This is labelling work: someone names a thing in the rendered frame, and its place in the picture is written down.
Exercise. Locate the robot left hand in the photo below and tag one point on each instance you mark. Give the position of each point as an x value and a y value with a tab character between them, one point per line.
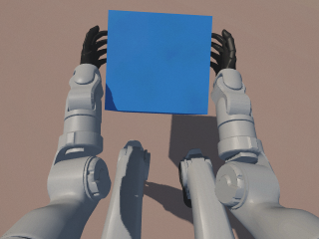
90	53

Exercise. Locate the robot right thigh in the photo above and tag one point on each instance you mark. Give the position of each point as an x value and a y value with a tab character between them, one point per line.
210	219

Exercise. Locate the robot right forearm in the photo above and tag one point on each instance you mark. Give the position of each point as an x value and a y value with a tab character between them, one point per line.
236	128

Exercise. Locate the robot left forearm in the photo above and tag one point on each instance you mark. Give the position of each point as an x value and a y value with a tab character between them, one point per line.
83	116

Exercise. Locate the carton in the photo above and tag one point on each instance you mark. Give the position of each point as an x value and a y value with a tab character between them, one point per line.
158	63

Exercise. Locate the right robot upper arm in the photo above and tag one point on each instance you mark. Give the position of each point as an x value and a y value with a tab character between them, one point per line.
251	192

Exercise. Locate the left robot upper arm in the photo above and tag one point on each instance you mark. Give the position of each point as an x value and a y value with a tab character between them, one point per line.
75	187

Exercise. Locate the robot right hand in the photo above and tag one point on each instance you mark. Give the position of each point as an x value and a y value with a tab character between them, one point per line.
226	58

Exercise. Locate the right robot shin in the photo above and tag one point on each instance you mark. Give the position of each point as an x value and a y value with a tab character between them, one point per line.
206	158

